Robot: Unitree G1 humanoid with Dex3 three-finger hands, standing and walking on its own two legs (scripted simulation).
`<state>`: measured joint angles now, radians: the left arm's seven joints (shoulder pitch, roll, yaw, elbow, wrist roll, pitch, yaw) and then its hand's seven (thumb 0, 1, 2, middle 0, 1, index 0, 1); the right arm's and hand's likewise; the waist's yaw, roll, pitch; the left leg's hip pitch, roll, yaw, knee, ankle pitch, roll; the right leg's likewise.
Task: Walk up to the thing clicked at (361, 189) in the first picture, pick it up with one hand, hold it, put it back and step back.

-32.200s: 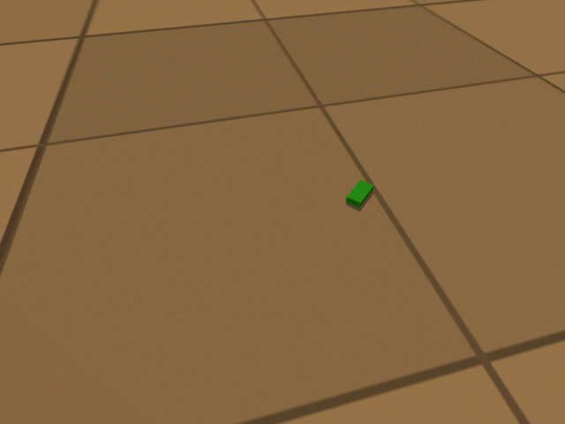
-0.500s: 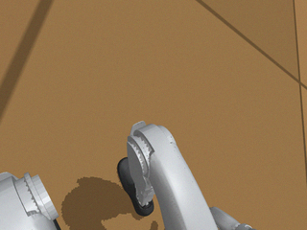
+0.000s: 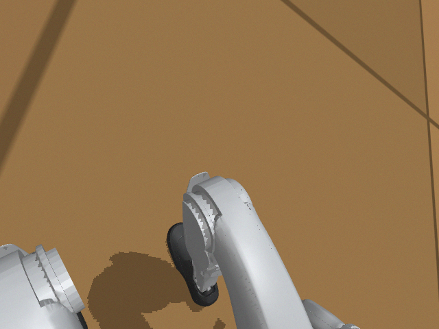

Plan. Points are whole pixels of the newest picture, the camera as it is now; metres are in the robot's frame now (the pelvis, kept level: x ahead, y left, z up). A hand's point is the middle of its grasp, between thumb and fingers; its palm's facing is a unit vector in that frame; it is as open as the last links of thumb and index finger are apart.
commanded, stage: close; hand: left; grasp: from above
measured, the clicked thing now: out of the picture +0.45 +0.32 -0.29
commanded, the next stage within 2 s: settle in 0.98 s
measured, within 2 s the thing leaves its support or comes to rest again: leaves its support in 1.46 s
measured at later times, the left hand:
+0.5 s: hand out of the picture +0.45 +0.30 -0.26, palm faces -0.41 -0.18 -0.90, open 10.7 cm
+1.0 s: hand out of the picture +0.44 +0.31 -0.26, palm faces -0.42 -0.18 -0.89, open 10.3 cm
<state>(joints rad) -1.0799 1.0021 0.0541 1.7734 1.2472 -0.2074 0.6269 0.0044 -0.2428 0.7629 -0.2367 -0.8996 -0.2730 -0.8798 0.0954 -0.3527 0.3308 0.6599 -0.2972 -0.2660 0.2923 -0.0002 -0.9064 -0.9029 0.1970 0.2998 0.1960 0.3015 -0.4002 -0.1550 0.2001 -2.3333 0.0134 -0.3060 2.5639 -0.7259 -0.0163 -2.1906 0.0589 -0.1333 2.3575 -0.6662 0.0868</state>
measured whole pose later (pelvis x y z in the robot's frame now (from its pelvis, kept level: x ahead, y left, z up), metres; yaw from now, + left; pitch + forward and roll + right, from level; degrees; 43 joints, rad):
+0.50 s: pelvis +0.00 +0.00 +0.00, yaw +0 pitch +26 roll -16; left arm -1.10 1.00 0.10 1.80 1.27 -0.17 0.69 0.01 0.02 0.56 -0.47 -0.78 -0.50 -0.70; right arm 0.07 -0.37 0.33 0.64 -0.30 -0.28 0.29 0.00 -0.90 -0.90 0.20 0.30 0.20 0.30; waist -0.42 -0.16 0.21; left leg -2.34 0.02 -0.30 2.56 -0.72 -0.01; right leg -2.19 0.06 -0.13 2.35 -0.65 0.09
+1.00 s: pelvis +0.00 +0.00 +0.00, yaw +0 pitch +26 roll -16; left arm -1.08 1.01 0.09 1.79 1.27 -0.21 0.66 0.01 0.09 0.40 -0.57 -0.60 -0.59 -0.54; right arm 0.09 -0.35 0.34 0.62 -0.30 -0.23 0.26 0.00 -0.90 -0.90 0.20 0.30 0.20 0.30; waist -0.42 -0.15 0.20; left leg -2.34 0.02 -0.30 2.56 -0.71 -0.01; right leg -2.20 0.06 -0.13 2.35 -0.65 0.09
